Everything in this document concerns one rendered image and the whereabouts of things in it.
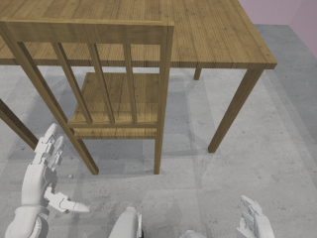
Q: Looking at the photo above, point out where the robot left hand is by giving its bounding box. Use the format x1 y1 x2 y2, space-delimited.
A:
21 123 92 215

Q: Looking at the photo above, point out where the robot right hand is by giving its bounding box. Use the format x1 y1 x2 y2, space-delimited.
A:
237 195 276 238

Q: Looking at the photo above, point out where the table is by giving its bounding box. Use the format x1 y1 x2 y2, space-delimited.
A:
0 0 277 154

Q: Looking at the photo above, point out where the left robot forearm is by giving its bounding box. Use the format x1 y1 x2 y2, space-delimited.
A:
4 204 50 238

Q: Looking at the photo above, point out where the chair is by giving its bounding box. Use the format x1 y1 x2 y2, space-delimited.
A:
0 17 174 176

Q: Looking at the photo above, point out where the left robot thigh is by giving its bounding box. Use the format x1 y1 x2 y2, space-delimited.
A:
108 210 143 238

